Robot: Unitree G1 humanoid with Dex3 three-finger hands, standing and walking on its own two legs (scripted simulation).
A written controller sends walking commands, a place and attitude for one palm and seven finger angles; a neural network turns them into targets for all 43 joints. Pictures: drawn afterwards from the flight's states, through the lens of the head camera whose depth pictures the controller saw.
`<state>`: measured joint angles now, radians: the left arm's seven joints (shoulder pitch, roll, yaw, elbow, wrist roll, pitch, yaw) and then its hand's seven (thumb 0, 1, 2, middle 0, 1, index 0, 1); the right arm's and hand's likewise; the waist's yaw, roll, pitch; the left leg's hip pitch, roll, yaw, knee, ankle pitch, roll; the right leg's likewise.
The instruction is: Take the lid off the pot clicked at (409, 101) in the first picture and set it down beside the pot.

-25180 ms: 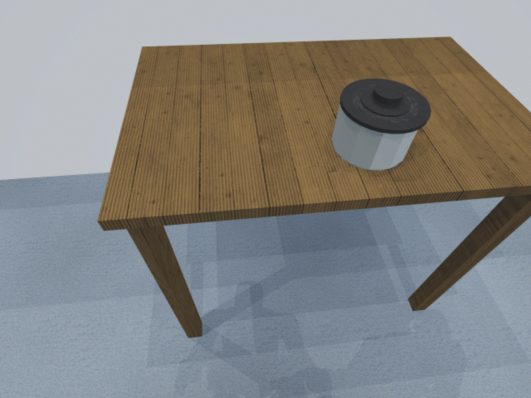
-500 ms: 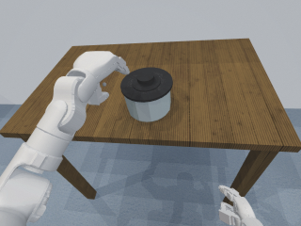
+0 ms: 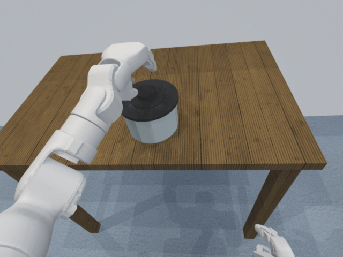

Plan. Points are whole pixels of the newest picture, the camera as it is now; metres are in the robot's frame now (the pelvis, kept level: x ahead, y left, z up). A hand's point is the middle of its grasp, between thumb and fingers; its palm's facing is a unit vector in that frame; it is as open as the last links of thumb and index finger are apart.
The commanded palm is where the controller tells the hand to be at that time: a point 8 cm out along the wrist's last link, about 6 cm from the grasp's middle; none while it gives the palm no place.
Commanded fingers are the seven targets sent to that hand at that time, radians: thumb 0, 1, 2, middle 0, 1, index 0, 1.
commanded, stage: move the open hand above the knob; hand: left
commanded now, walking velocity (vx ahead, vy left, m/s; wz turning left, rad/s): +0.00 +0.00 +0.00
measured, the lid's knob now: (146, 92) +0.49 +0.07 +0.14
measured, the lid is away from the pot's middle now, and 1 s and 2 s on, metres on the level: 0.00 0.00 0.00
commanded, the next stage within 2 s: lower the open fingers around the knob in 1.32 s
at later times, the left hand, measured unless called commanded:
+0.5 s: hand (139, 75) +0.46 +0.07 +0.21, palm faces -0.20 -0.03 -0.98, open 10.0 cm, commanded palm +0.44 +0.08 +0.27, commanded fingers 0.00 -0.34 1.56 -0.86 -0.08 -0.86 -0.08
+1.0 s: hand (138, 73) +0.47 +0.07 +0.21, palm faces -0.16 -0.03 -0.99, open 10.0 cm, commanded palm +0.44 +0.08 +0.27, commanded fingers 0.00 -0.34 1.56 -0.86 -0.08 -0.86 -0.08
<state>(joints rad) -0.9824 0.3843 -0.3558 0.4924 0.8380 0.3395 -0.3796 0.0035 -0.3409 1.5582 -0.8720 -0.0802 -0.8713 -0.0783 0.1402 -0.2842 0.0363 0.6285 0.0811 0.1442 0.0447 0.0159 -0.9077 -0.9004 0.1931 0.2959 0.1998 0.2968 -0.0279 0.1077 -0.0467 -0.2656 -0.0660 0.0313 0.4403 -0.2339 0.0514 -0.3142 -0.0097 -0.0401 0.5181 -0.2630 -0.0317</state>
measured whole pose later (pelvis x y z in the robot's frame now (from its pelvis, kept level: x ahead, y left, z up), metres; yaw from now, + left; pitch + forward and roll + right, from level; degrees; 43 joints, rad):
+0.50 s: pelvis +0.00 +0.00 +0.00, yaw +0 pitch +4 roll +1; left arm -1.14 0.32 -0.35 0.76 0.86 0.35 -0.39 0.00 -0.34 1.56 -0.87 -0.08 -0.87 -0.08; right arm 0.17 -0.27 0.03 0.66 0.07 0.12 0.02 0.02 -0.91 -0.90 0.19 0.30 0.20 0.30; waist -0.05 0.10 -0.06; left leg -0.27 -0.07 0.04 0.41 -0.22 0.06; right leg -0.32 -0.01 -0.03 0.50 -0.25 -0.03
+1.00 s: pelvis +0.01 +0.02 +0.00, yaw +0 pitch +5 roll +1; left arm -1.18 0.26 -0.39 0.79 0.85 0.34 -0.34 0.00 -0.34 1.56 -0.87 -0.08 -0.87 -0.08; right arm 0.20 -0.26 0.03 0.67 0.07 0.10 0.04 0.01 -0.91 -0.90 0.19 0.30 0.20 0.30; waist -0.05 0.09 -0.07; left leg -0.28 -0.09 0.04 0.41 -0.23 0.08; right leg -0.33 -0.03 -0.03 0.49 -0.25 0.00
